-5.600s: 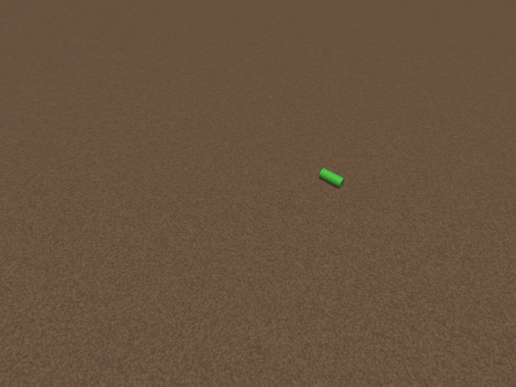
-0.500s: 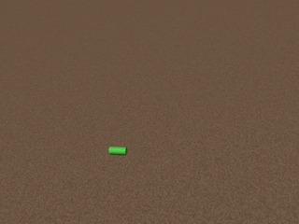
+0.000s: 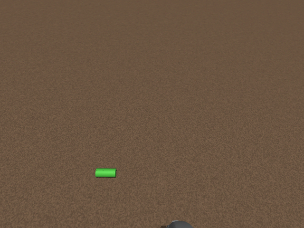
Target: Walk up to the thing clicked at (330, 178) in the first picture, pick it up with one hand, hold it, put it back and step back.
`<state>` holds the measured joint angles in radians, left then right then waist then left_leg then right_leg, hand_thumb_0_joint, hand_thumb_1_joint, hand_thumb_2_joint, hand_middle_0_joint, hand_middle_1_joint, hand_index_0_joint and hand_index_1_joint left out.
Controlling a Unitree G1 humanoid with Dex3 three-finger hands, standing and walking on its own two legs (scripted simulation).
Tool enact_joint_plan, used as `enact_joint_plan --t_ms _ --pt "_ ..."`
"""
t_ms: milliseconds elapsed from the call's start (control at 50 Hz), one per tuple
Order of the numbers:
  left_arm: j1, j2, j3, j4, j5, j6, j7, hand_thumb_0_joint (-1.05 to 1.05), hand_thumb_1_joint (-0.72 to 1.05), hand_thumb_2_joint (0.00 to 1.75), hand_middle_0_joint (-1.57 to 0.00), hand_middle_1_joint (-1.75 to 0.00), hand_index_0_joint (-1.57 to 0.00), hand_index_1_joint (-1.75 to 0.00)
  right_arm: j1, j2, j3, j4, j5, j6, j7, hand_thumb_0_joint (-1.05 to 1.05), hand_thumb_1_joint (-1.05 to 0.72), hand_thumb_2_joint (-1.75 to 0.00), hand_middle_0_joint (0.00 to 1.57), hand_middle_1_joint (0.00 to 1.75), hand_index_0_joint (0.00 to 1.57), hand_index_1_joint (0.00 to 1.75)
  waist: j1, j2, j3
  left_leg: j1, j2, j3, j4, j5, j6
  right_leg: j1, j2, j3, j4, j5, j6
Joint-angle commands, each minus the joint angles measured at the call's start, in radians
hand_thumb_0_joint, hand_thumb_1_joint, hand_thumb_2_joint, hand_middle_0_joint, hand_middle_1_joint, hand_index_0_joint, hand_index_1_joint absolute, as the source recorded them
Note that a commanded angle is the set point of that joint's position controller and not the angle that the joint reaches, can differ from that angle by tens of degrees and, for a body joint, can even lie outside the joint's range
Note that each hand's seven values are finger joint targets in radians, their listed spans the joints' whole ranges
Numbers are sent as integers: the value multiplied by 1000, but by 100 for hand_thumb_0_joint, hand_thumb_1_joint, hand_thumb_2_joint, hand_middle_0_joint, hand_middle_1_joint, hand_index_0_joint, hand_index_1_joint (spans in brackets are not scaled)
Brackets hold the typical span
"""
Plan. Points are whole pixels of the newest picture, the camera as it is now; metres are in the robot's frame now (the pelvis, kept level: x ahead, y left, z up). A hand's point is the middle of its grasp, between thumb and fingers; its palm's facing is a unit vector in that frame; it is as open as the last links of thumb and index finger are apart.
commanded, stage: walk up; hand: left
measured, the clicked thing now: (106, 172) +0.61 +0.24 -0.74
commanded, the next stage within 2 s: none
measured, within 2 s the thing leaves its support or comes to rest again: neither
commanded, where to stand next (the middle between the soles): +0.22 +0.03 m, yaw -2 degrees
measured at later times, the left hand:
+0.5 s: hand (32, 227) +0.18 +0.31 -0.12, palm faces -0.06 -0.88 -0.47, open 7.3 cm
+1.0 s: hand out of the picture +0.17 +0.32 -0.16, palm faces -0.05 -0.93 -0.37, open 7.3 cm
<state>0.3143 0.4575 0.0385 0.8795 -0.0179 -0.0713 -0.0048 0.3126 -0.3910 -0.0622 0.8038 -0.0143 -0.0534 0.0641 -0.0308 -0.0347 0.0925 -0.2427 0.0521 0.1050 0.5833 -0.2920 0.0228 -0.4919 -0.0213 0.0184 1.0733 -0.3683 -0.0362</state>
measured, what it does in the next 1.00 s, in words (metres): walks ahead: right foot, then left foot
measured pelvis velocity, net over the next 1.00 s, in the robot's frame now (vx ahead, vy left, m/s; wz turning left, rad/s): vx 0.12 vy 0.05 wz -0.04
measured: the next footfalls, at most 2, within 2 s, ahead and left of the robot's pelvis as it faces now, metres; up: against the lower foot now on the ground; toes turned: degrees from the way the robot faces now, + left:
right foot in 0.20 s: +0.19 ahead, -0.10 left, +0.00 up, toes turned -5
left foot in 0.56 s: +0.22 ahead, +0.20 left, +0.00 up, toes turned -1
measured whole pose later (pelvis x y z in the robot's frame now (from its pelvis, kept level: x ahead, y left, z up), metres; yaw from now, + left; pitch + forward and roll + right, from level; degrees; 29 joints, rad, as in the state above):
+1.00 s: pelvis +0.12 +0.05 -0.01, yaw -2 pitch -2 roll +0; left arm 0.20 0.38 0.03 1.03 0.01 0.02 -0.01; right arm 0.16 -0.40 -0.03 0.98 -0.01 -0.03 -0.01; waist 0.01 0.00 0.09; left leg -0.35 0.05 -0.01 0.63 -0.24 -0.04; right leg -0.23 -0.03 0.00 0.67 -0.40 0.02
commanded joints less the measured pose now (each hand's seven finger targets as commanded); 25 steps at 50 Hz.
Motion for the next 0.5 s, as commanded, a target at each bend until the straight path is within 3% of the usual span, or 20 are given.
enact_joint_plan --t_ms 0,40,100,140,160,180,200,220,240,260,280,320,360,380,420,480 --pt "32 149 52 -67 10 -23 -5 0 90 90 -20 -30 -20 -30 39 -269 -73 -74 5 -22 -25 0 -90 -90 20 30 20 30 -4 231 -25 139 212 -199 -244 321 218 -91 -46 -35 -205 44 24" --pt "-4 141 55 -79 17 -22 -7 0 90 90 -20 -30 -20 -30 62 -273 -76 -79 0 -17 -24 0 -90 -90 20 30 20 30 -18 217 -31 119 227 -189 -238 362 227 -39 -41 -66 -279 68 20" --pt "6 128 59 -80 18 -32 -1 0 90 90 -20 -30 -20 -30 27 -255 -65 -102 -3 -2 -20 0 -90 -90 20 30 20 30 6 184 -55 68 198 -142 -156 438 207 99 -4 -95 -389 133 10" --pt "69 131 68 -53 21 -37 9 0 90 90 -20 -30 -20 -30 5 -239 -62 -119 0 11 -18 0 -90 -90 20 30 20 30 44 117 -84 -7 155 -98 -32 372 163 284 40 -128 -513 235 5" --pt "135 157 82 -38 23 -40 19 0 90 90 -20 -30 -20 -30 8 -209 -49 -124 10 12 -17 0 -90 -90 20 30 20 30 89 44 -131 -56 127 -80 93 347 126 425 36 -97 -568 271 -8" --pt "198 214 103 -31 31 -43 29 0 90 90 -20 -30 -20 -30 16 -173 -36 -134 15 10 -20 0 -90 -90 20 30 20 30 133 -88 -166 -163 57 -32 295 234 79 532 -51 54 -637 199 -49" --pt "218 287 119 -54 35 -47 38 0 90 90 -20 -30 -20 -30 70 -131 -19 -142 14 16 -19 0 -90 -90 20 30 20 30 119 -233 -204 -357 -59 -34 481 -228 30 636 -334 502 -711 162 -144" --pt "132 290 106 -87 26 -41 42 0 90 90 -20 -30 -20 -30 91 -204 -36 -105 4 41 -34 0 -90 -90 20 30 20 30 91 -81 -148 -371 -29 -135 559 -284 13 521 -424 612 -763 67 -230" --pt "78 293 106 -92 16 -32 45 0 90 90 -20 -30 -20 -30 80 -252 -56 -96 -3 52 -42 0 -90 -90 20 30 20 30 76 -75 -107 -376 4 -154 607 -333 13 434 -448 632 -771 5 -299" --pt "54 260 100 -102 14 -32 45 0 90 90 -20 -30 -20 -30 56 -258 -59 -82 -1 55 -45 0 -90 -90 20 30 20 30 73 -30 -60 -391 18 -195 617 -315 7 386 -404 543 -777 46 -285" --pt "44 237 91 -105 17 -33 45 0 90 90 -20 -30 -20 -30 41 -249 -62 -72 5 54 -43 0 -90 -90 20 30 20 30 68 -9 -23 -364 19 -220 607 -261 7 313 -353 447 -770 87 -249" --pt "21 211 77 -98 20 -36 43 0 90 90 -20 -30 -20 -30 82 -223 -53 -36 11 52 -41 0 -90 -90 20 30 20 30 45 -46 -24 -308 4 -207 534 -156 2 266 -260 272 -728 216 -184" --pt "-24 196 70 -108 32 -35 38 0 90 90 -20 -30 -20 -30 100 -197 -49 -15 11 53 -40 0 -90 -90 20 30 20 30 27 -94 -37 -225 -7 -187 470 -113 -13 188 -220 158 -706 322 -181" --pt "-50 184 64 -110 34 -31 34 0 90 90 -20 -30 -20 -30 104 -181 -42 1 15 53 -41 0 -90 -90 20 30 20 30 19 -119 -35 -169 -7 -161 393 -94 -21 133 -195 100 -704 310 -166" --pt "-91 171 61 -106 44 -18 29 0 90 90 -20 -30 -20 -30 84 -168 -36 25 18 50 -42 0 -90 -90 20 30 20 30 18 -181 -44 -102 0 -110 251 -60 -34 90 -165 46 -680 251 -146" --pt "-114 185 62 -103 40 14 20 0 90 90 -20 -30 -20 -30 36 -182 -38 46 16 36 -50 0 -90 -90 20 30 20 30 35 -202 -68 -17 -23 -58 126 38 -47 67 -165 60 -592 171 -146"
